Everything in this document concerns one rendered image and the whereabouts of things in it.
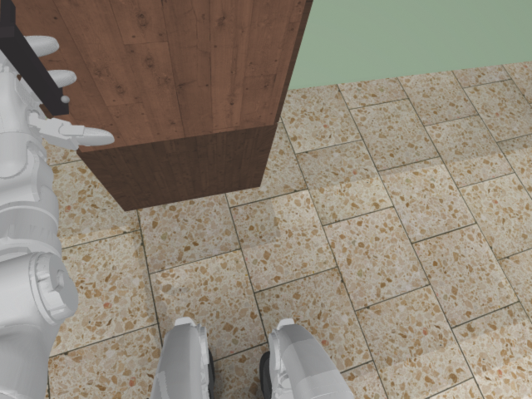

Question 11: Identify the robot left forearm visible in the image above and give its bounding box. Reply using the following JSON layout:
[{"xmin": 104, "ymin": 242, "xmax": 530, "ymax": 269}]
[{"xmin": 0, "ymin": 132, "xmax": 62, "ymax": 262}]

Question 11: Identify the left robot upper arm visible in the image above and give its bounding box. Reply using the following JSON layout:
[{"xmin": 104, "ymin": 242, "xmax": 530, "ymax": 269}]
[{"xmin": 0, "ymin": 251, "xmax": 78, "ymax": 399}]

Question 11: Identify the cupboard door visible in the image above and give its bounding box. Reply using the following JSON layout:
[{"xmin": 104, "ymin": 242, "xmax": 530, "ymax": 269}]
[{"xmin": 0, "ymin": 0, "xmax": 306, "ymax": 152}]

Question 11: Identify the handle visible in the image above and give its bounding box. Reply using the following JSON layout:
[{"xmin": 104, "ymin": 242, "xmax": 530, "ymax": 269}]
[{"xmin": 0, "ymin": 0, "xmax": 69, "ymax": 116}]

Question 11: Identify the right robot thigh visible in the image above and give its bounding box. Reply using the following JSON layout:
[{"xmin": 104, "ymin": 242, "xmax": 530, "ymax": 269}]
[{"xmin": 268, "ymin": 324, "xmax": 354, "ymax": 399}]

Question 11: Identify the robot left hand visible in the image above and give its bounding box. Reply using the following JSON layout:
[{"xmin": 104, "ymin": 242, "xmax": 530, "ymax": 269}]
[{"xmin": 0, "ymin": 36, "xmax": 115, "ymax": 150}]

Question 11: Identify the robot right shin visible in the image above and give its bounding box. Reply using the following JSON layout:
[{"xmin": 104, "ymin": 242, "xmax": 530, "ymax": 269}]
[{"xmin": 269, "ymin": 318, "xmax": 294, "ymax": 399}]

